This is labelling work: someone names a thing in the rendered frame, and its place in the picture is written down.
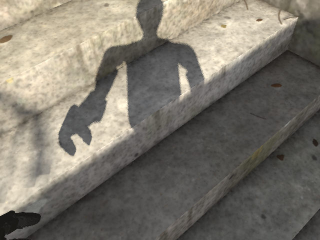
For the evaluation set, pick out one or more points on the left robot hand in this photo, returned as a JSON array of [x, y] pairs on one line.
[[11, 221]]

